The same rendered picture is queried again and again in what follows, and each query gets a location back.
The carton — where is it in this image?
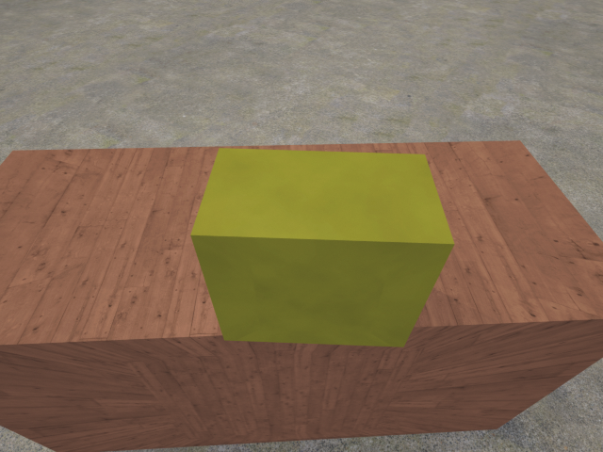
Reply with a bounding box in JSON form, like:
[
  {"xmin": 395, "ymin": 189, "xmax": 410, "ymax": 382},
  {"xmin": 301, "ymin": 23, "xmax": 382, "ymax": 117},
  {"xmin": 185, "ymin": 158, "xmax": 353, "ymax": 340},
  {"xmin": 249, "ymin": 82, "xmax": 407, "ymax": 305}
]
[{"xmin": 190, "ymin": 148, "xmax": 454, "ymax": 347}]

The pedestal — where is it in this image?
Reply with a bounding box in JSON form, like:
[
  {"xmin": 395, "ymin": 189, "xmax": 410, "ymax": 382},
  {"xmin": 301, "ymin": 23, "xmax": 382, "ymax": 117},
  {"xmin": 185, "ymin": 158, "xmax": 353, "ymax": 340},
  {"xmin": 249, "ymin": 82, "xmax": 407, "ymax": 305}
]
[{"xmin": 0, "ymin": 140, "xmax": 603, "ymax": 452}]

